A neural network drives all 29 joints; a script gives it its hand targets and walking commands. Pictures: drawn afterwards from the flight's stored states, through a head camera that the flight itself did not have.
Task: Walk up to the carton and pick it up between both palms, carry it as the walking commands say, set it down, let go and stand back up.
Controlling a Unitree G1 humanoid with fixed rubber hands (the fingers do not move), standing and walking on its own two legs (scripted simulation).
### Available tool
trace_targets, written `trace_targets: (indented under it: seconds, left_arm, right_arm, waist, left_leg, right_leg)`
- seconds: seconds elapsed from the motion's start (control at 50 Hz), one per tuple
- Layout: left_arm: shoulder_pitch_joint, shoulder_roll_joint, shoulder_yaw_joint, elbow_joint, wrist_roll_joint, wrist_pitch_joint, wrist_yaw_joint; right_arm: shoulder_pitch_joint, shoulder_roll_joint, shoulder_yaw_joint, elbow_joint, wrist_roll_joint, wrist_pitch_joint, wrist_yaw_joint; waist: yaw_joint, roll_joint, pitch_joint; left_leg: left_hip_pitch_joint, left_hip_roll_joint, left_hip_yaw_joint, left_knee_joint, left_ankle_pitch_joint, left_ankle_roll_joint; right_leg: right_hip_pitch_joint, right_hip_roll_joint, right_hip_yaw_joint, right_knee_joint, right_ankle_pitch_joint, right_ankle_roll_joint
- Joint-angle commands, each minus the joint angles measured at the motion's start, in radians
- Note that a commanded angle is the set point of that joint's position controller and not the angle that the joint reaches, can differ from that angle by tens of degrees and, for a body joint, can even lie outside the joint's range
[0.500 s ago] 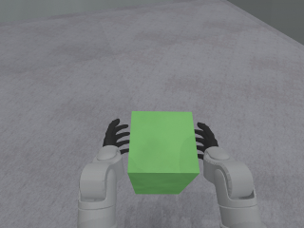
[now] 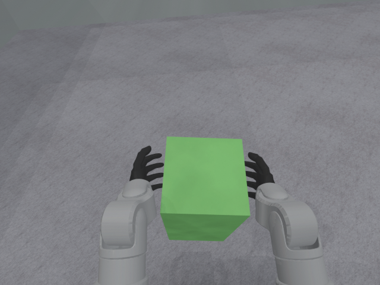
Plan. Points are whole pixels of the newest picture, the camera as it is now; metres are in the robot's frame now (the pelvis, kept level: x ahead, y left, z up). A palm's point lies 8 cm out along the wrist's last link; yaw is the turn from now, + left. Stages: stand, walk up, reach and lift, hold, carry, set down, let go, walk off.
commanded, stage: carry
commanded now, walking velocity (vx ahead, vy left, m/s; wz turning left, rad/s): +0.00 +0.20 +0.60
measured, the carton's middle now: (199, 197) +0.32 +0.00 +0.00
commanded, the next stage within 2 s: none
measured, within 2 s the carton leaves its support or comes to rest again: neither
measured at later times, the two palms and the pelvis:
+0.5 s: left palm (19, 215) +0.26 +0.31 +0.11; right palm (154, 185) +0.30 +0.08 +0.10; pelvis -0.01 +0.12 +0.01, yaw +16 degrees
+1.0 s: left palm out of the picture +0.16 +0.47 +0.11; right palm (54, 230) +0.24 +0.26 +0.08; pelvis -0.07 +0.26 +0.01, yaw +24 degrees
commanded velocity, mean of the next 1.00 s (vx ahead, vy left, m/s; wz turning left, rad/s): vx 0.00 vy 0.20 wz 0.60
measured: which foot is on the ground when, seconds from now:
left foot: down 0.00-0.24, up 0.26-0.56, down 0.58-0.98, up 1.00-1.00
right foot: up 0.00-0.22, down 0.24-0.58, up 0.60-0.96, down 0.98-1.00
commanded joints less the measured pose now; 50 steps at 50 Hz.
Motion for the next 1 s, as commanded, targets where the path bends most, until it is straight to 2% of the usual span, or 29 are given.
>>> trace_targets:
  seconds: [0.0, 0.04, 0.1, 0.14, 0.16, 0.18, 0.2, 0.22, 0.26, 0.28, 0.34, 0.38, 0.46, 0.48, 0.5, 0.52, 0.54, 0.58, 0.64, 0.68, 0.7, 0.8, 0.86, 0.88, 0.9, 0.92, 0.94, 0.96, 0.98]
  left_arm:
    - [-0.266, -1.029, -0.434, -0.14, -0.235, -0.056, -0.126]
    - [-0.282, -1.033, -0.456, -0.146, -0.249, -0.049, -0.134]
    - [-0.336, -1.019, -0.475, -0.209, -0.265, -0.058, -0.137]
    - [-0.341, -1.005, -0.456, -0.21, -0.26, -0.061, -0.136]
    - [-0.32, -1.004, -0.44, -0.184, -0.251, -0.059, -0.135]
    - [-0.343, -0.984, -0.427, -0.179, -0.247, -0.06, -0.137]
    - [-0.3, -0.983, -0.407, -0.138, -0.23, -0.057, -0.141]
    - [-0.302, -0.99, -0.398, -0.148, -0.23, -0.061, -0.143]
    - [-0.287, -0.994, -0.373, -0.137, -0.218, -0.063, -0.145]
    - [-0.282, -0.997, -0.373, -0.125, -0.21, -0.061, -0.136]
    - [-0.282, -0.958, -0.389, -0.182, -0.217, -0.061, -0.119]
    - [-0.272, -0.946, -0.399, -0.188, -0.213, -0.056, -0.114]
    - [-0.27, -0.927, -0.402, -0.169, -0.197, -0.032, -0.11]
    - [-0.277, -0.922, -0.401, -0.161, -0.189, -0.025, -0.11]
    - [-0.282, -0.923, -0.398, -0.151, -0.178, -0.021, -0.115]
    - [-0.286, -0.947, -0.405, -0.125, -0.175, -0.02, -0.124]
    - [-0.285, -0.954, -0.412, -0.1, -0.181, -0.018, -0.13]
    - [-0.291, -0.994, -0.439, -0.086, -0.202, -0.025, -0.131]
    - [-0.367, -1.027, -0.483, -0.141, -0.232, -0.028, -0.125]
    - [-0.393, -1.034, -0.505, -0.167, -0.242, -0.032, -0.122]
    - [-0.4, -1.031, -0.503, -0.181, -0.242, -0.034, -0.119]
    - [-0.377, -0.992, -0.453, -0.142, -0.22, -0.029, -0.122]
    - [-0.328, -0.994, -0.41, -0.082, -0.207, -0.027, -0.126]
    - [-0.312, -1.002, -0.4, -0.066, -0.206, -0.028, -0.129]
    - [-0.296, -1.017, -0.391, -0.053, -0.202, -0.031, -0.131]
    - [-0.306, -1.01, -0.381, -0.066, -0.194, -0.038, -0.133]
    - [-0.282, -1.011, -0.371, -0.044, -0.179, -0.038, -0.136]
    - [-0.301, -1.005, -0.372, -0.063, -0.18, -0.036, -0.14]
    - [-0.312, -0.998, -0.367, -0.068, -0.19, -0.029, -0.139]
  right_arm:
    - [-0.462, 0.954, 0.41, -0.255, 0.242, -0.089, 0.114]
    - [-0.423, 0.966, 0.408, -0.231, 0.219, -0.091, 0.107]
    - [-0.433, 0.978, 0.422, -0.255, 0.217, -0.1, 0.111]
    - [-0.463, 0.976, 0.443, -0.266, 0.227, -0.1, 0.109]
    - [-0.485, 0.964, 0.45, -0.271, 0.23, -0.095, 0.105]
    - [-0.486, 0.964, 0.456, -0.27, 0.227, -0.091, 0.1]
    - [-0.498, 0.957, 0.467, -0.281, 0.233, -0.087, 0.1]
    - [-0.517, 0.957, 0.483, -0.3, 0.247, -0.088, 0.1]
    - [-0.547, 0.97, 0.512, -0.33, 0.27, -0.085, 0.097]
    - [-0.56, 0.954, 0.506, -0.335, 0.276, -0.084, 0.097]
    - [-0.46, 0.948, 0.47, -0.265, 0.256, -0.077, 0.094]
    - [-0.427, 0.942, 0.449, -0.233, 0.243, -0.07, 0.097]
    - [-0.421, 0.939, 0.43, -0.18, 0.236, -0.048, 0.103]
    - [-0.403, 0.952, 0.432, -0.161, 0.239, -0.044, 0.105]
    - [-0.414, 0.95, 0.433, -0.151, 0.242, -0.043, 0.11]
    - [-0.428, 0.956, 0.428, -0.149, 0.235, -0.048, 0.112]
    - [-0.417, 0.958, 0.421, -0.141, 0.231, -0.047, 0.118]
    - [-0.446, 0.943, 0.419, -0.169, 0.236, -0.054, 0.134]
    - [-0.43, 0.975, 0.386, -0.166, 0.242, -0.064, 0.137]
    - [-0.412, 0.974, 0.371, -0.162, 0.228, -0.068, 0.141]
    - [-0.425, 0.974, 0.371, -0.171, 0.232, -0.073, 0.141]
    - [-0.488, 0.947, 0.434, -0.243, 0.238, -0.074, 0.135]
    - [-0.528, 0.927, 0.46, -0.272, 0.242, -0.072, 0.126]
    - [-0.545, 0.924, 0.467, -0.274, 0.242, -0.07, 0.122]
    - [-0.568, 0.923, 0.473, -0.288, 0.247, -0.071, 0.12]
    - [-0.581, 0.929, 0.479, -0.304, 0.245, -0.071, 0.12]
    - [-0.603, 0.907, 0.47, -0.31, 0.24, -0.07, 0.121]
    - [-0.591, 0.899, 0.469, -0.295, 0.246, -0.068, 0.119]
    - [-0.581, 0.901, 0.461, -0.262, 0.244, -0.057, 0.115]
  waist:
    - [-0.014, 0.09, -0.42]
    - [-0.017, 0.129, -0.473]
    - [-0.011, 0.21, -0.506]
    - [0.014, 0.157, -0.534]
    - [0.044, 0.038, -0.547]
    - [0.028, -0.261, -0.527]
    - [0.008, -0.375, -0.549]
    - [0.011, -0.326, -0.528]
    - [0.006, -0.207, -0.453]
    - [0.009, -0.19, -0.431]
    - [0.011, -0.21, -0.428]
    - [0.003, -0.219, -0.42]
    - [-0.026, -0.292, -0.448]
    - [-0.047, -0.205, -0.489]
    - [-0.036, 0.025, -0.473]
    - [-0.023, 0.239, -0.421]
    - [-0.018, 0.28, -0.414]
    - [-0.006, 0.165, -0.346]
    - [-0.015, 0.264, -0.4]
    - [-0.015, 0.268, -0.418]
    - [-0.015, 0.283, -0.426]
    - [-0.023, 0.141, -0.421]
    - [-0.006, 0.085, -0.46]
    - [0.018, 0.024, -0.48]
    - [0.043, -0.076, -0.493]
    - [0.033, -0.343, -0.478]
    - [0.02, -0.369, -0.439]
    - [0.017, -0.228, -0.386]
    - [0.013, -0.113, -0.337]
  left_leg:
    - [0.429, 0.152, -0.272, -0.196, 1.207, 0.179]
    - [0.432, 0.121, -0.299, -0.151, 1.202, 0.192]
    - [0.401, 0.162, -0.39, -0.134, 1.176, 0.23]
    - [0.245, 0.127, -0.336, -0.065, 1.052, 0.186]
    - [0.052, 0.067, -0.189, 0.06, 0.839, 0.118]
    - [-0.234, -0.055, -0.039, 0.21, 0.018, 0.067]
    - [-0.358, 0.006, -0.012, 0.41, -0.262, 0.033]
    - [-0.372, 0.064, -0.024, 0.485, -0.241, 0.038]
    - [-0.357, 0.084, -0.024, 0.404, -0.095, 0.032]
    - [-0.378, 0.06, 0.03, 0.35, -0.094, 0.006]
    - [-0.286, 0.018, 0.103, 0.202, -0.041, 0.001]
    - [-0.125, -0.027, 0.135, 0.101, -0.022, 0.011]
    - [0.107, -0.091, 0.204, -0.178, 0.12, 0.024]
    - [0.218, -0.077, 0.108, -0.261, 0.252, 0.066]
    - [0.353, 0.071, -0.18, -0.255, 0.784, 0.143]
    - [0.447, 0.153, -0.399, -0.258, 1.321, 0.222]
    - [0.483, 0.183, -0.464, -0.213, 1.53, 0.239]
    - [0.36, 0.142, -0.353, -0.226, 1.237, 0.188]
    - [0.37, 0.078, -0.348, -0.251, 1.012, 0.185]
    - [0.369, 0.086, -0.386, -0.28, 0.842, 0.187]
    - [0.392, 0.094, -0.419, -0.287, 0.84, 0.195]
    - [0.335, 0.111, -0.538, -0.351, 0.72, 0.217]
    - [0.15, 0.061, -0.461, -0.325, 0.697, 0.148]
    - [0.035, 0.021, -0.359, -0.263, 0.592, 0.1]
    - [-0.108, -0.034, -0.188, -0.114, 0.437, 0.048]
    - [-0.257, -0.096, -0.069, 0.172, -0.177, 0.029]
    - [-0.334, 0.016, -0.051, 0.413, -0.241, 0.013]
    - [-0.33, 0.087, -0.071, 0.509, -0.202, 0.013]
    - [-0.305, 0.088, -0.07, 0.521, -0.149, 0.005]
  right_leg:
    - [-0.259, 0.272, 0.068, 0.211, -0.117, 0.051]
    - [-0.202, 0.279, 0.133, 0.151, -0.082, 0.027]
    - [-0.078, 0.275, 0.185, -0.012, -0.009, -0.014]
    - [0.175, 0.257, 0.2, -0.272, 0.108, -0.048]
    - [0.44, 0.162, 0.206, -0.487, 0.36, -0.09]
    - [0.656, -0.138, 0.355, -0.491, 0.916, -0.181]
    - [0.717, -0.326, 0.413, -0.354, 1.321, -0.282]
    - [0.699, -0.304, 0.344, -0.337, 1.413, -0.32]
    - [0.668, -0.202, 0.22, -0.362, 1.198, -0.244]
    - [0.678, -0.181, 0.203, -0.345, 1.228, -0.231]
    - [0.6, -0.166, 0.098, -0.311, 1.289, -0.207]
    - [0.467, -0.105, -0.015, -0.281, 1.253, -0.145]
    - [0.359, -0.029, -0.1, -0.037, 1.109, -0.061]
    - [0.294, 0.034, -0.09, 0.124, 0.936, -0.024]
    - [0.048, 0.145, -0.046, 0.286, 0.358, 0.015]
    - [-0.18, 0.292, -0.002, 0.409, -0.221, 0.033]
    - [-0.27, 0.307, 0.105, 0.481, -0.331, 0.033]
    - [-0.216, 0.249, 0.138, 0.431, -0.197, 0.033]
    - [-0.223, 0.272, 0.153, 0.281, -0.096, 0.03]
    - [-0.187, 0.295, 0.156, 0.227, -0.058, 0.018]
    - [-0.18, 0.303, 0.172, 0.19, -0.047, 0.011]
    - [-0.033, 0.355, 0.194, -0.019, -0.047, -0.015]
    - [0.257, 0.352, 0.189, -0.239, 0.012, -0.052]
    - [0.434, 0.302, 0.19, -0.391, 0.094, -0.083]
    - [0.607, 0.14, 0.218, -0.514, 0.229, -0.153]
    - [0.637, -0.193, 0.383, -0.542, 0.511, -0.281]
    - [0.552, -0.377, 0.432, -0.505, 0.659, -0.359]
    - [0.462, -0.347, 0.335, -0.48, 0.708, -0.346]
    - [0.409, -0.282, 0.247, -0.472, 0.676, -0.315]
